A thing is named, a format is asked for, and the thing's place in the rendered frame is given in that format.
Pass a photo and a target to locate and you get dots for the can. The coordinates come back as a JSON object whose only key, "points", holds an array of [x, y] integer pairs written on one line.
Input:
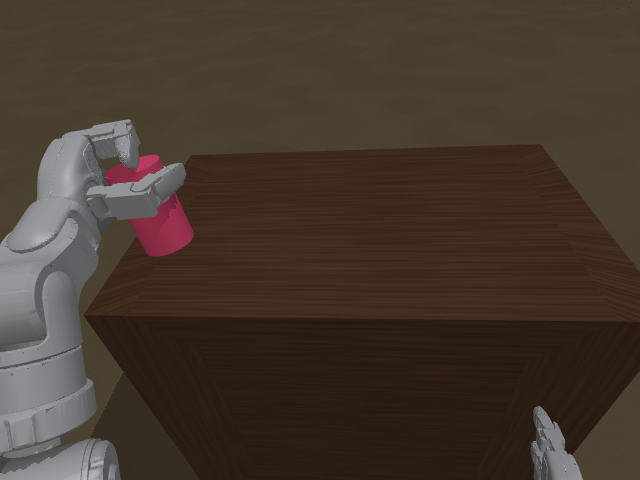
{"points": [[169, 230]]}

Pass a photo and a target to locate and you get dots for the right robot hand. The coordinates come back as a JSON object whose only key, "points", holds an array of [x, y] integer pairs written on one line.
{"points": [[551, 461]]}

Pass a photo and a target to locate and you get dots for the left robot hand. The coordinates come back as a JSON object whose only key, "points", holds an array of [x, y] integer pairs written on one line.
{"points": [[71, 169]]}

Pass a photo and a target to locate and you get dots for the left robot arm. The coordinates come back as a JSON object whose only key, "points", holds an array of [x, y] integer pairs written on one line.
{"points": [[44, 393]]}

